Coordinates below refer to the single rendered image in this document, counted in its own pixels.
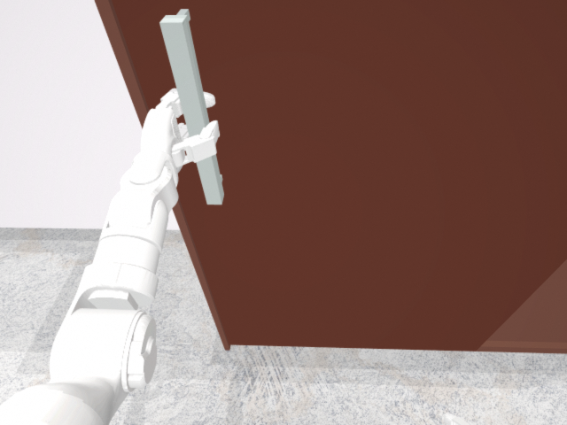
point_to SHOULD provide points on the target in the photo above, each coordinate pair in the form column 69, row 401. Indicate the left robot upper arm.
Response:
column 101, row 356

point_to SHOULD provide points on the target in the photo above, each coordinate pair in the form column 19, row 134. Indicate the wardrobe door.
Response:
column 394, row 171
column 542, row 317

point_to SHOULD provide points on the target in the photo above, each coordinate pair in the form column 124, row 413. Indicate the robot left hand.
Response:
column 161, row 132

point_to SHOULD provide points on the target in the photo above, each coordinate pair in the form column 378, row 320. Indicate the left robot forearm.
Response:
column 123, row 273

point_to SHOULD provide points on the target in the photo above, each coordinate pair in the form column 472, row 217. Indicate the handle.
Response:
column 182, row 57

